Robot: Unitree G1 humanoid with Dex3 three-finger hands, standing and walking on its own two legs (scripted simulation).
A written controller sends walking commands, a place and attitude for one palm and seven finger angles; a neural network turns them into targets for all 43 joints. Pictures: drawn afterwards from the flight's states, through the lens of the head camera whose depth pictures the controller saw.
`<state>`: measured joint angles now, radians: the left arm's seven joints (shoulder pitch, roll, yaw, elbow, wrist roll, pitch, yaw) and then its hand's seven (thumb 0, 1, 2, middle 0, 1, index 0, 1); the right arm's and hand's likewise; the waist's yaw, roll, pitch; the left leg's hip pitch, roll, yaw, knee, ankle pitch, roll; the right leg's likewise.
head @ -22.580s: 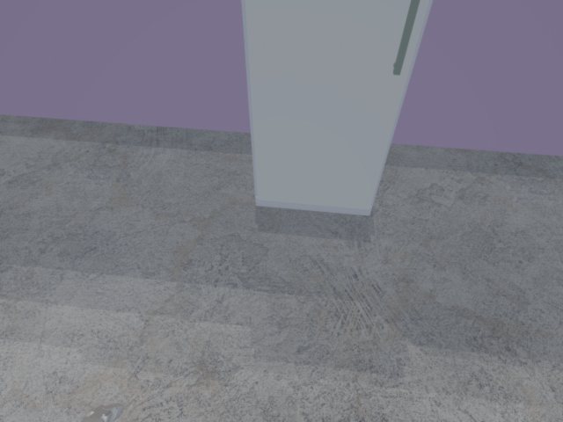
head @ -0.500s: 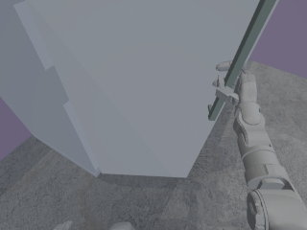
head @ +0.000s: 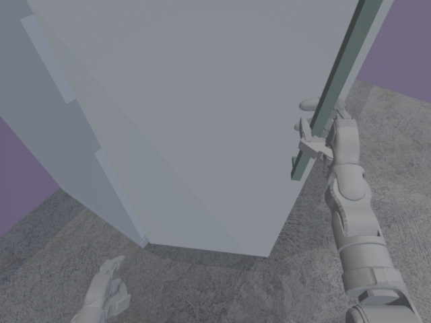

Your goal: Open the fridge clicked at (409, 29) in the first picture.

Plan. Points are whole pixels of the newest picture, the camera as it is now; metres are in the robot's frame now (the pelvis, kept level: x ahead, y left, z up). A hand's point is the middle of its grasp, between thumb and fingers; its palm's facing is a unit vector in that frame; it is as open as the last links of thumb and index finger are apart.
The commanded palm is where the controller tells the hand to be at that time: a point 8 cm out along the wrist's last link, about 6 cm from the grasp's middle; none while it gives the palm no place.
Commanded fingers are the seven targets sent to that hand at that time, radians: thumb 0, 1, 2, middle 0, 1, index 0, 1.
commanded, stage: stop walking and hold the door back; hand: right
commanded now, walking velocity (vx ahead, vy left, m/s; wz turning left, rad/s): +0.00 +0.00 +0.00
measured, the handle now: (331, 80) +0.45 -0.14 +0.23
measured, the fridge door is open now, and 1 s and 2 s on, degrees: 64 62 62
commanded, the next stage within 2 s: loosen the grip on the handle in 0.26 s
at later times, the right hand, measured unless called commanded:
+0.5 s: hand (311, 135) +0.41 -0.13 +0.14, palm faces +0.04 +1.00 -0.05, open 6.3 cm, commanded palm +0.37 -0.18 +0.14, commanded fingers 0.00 0.07 -0.43 0.45 1.40 0.45 1.40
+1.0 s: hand (317, 141) +0.41 -0.15 +0.13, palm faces +0.05 +0.99 -0.10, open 14.4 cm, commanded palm +0.37 -0.19 +0.14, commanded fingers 0.00 0.55 -0.20 0.25 1.15 0.25 1.15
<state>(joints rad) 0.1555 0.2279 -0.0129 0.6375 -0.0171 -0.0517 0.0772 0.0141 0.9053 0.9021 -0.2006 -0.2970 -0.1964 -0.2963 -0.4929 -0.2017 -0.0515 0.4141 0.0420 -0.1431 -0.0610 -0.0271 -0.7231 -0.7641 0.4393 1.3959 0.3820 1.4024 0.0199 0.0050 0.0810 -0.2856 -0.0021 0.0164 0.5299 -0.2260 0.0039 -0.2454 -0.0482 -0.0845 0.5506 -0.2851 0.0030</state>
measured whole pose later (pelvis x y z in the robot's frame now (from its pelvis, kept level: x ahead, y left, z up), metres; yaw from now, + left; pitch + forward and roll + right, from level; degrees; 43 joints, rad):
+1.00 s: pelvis +0.01 +0.01 +0.00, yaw -1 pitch +4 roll -1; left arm 0.30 0.26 0.00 0.67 -0.03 -0.13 0.03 0.02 0.90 0.90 -0.20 -0.30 -0.20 -0.30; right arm -0.51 -0.27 -0.16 0.63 0.10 -0.28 0.07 -0.02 0.53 -0.21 0.34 1.21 0.27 1.19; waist 0.04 0.01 -0.03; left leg -0.39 0.00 0.03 0.57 -0.25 0.02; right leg -0.34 -0.05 -0.07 0.55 -0.28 0.01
